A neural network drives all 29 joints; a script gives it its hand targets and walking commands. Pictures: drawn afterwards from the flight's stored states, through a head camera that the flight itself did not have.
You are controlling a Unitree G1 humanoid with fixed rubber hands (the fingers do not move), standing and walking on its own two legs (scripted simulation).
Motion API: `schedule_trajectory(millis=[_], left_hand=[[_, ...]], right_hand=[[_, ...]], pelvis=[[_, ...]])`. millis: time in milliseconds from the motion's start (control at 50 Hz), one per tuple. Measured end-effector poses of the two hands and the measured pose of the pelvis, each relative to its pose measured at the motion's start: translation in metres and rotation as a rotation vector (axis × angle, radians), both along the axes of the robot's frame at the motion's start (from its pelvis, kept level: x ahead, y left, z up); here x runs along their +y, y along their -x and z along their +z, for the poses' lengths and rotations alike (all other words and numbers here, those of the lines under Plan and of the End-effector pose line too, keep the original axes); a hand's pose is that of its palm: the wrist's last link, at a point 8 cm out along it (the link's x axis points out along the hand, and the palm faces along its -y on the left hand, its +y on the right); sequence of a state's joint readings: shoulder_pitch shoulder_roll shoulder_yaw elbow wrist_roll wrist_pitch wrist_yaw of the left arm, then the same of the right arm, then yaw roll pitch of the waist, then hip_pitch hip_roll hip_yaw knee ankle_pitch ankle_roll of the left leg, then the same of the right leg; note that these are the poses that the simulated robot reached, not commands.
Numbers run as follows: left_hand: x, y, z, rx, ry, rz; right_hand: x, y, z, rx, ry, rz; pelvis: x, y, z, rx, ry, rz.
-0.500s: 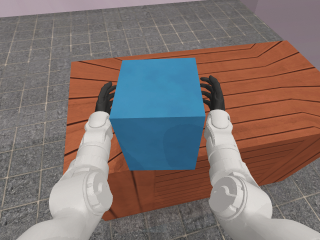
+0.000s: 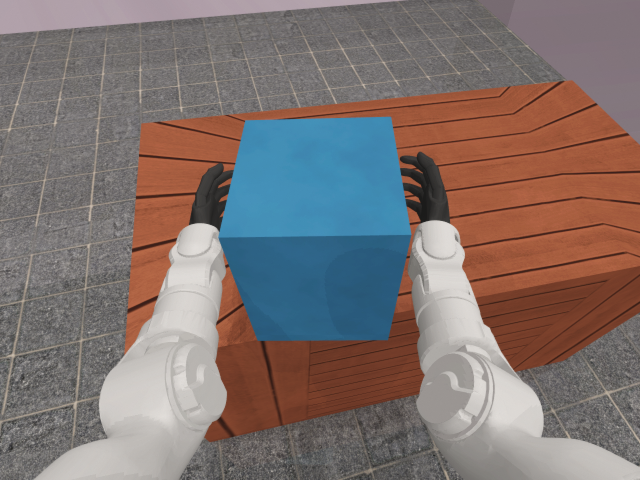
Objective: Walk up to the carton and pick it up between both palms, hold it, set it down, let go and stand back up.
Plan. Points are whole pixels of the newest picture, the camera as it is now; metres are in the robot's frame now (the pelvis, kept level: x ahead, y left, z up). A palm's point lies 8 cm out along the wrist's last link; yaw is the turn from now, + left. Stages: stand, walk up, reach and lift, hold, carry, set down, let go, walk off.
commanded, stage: set down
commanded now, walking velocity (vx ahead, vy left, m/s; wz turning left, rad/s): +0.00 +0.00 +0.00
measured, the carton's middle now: (320, 235) +0.43 -0.01 +0.01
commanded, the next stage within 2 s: none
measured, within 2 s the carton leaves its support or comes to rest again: rests again in 0.88 s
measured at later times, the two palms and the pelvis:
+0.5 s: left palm (208, 224) +0.43 +0.14 +0.06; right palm (432, 218) +0.40 -0.15 +0.09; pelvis +0.00 +0.00 +0.00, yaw +0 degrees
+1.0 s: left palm (211, 227) +0.43 +0.13 +0.05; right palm (437, 229) +0.40 -0.16 +0.06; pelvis +0.00 +0.00 +0.00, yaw +0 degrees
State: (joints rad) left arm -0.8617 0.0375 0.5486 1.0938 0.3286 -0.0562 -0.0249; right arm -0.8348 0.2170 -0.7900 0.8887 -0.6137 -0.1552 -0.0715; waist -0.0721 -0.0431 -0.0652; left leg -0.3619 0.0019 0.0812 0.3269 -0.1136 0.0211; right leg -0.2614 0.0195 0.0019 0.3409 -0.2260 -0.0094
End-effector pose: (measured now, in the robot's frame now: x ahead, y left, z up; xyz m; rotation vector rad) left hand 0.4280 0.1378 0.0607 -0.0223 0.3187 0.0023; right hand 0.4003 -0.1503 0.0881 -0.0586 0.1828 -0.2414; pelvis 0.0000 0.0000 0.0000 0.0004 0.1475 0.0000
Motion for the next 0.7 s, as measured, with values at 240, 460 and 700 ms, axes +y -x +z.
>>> schedule_trajectory(millis=[240, 460, 700], left_hand=[[-0.0005, -0.0001, -0.0004, -0.004, 0.004, 0.001], [-0.0012, 0.0000, -0.0015, -0.012, 0.015, 0.003], [-0.0042, -0.0007, -0.0024, -0.023, 0.021, -0.001]], right_hand=[[-0.0006, 0.0002, -0.0008, 0.002, -0.001, -0.002], [-0.0013, 0.0007, -0.0019, 0.004, 0.001, -0.003], [-0.0044, 0.0032, -0.0060, 0.012, 0.008, -0.010]], pelvis=[[0.0000, 0.0000, 0.0000, 0.000, 0.000, 0.000], [0.0000, 0.0001, 0.0000, 0.000, 0.000, 0.000], [0.0000, 0.0001, 0.0000, 0.000, 0.000, 0.000]])
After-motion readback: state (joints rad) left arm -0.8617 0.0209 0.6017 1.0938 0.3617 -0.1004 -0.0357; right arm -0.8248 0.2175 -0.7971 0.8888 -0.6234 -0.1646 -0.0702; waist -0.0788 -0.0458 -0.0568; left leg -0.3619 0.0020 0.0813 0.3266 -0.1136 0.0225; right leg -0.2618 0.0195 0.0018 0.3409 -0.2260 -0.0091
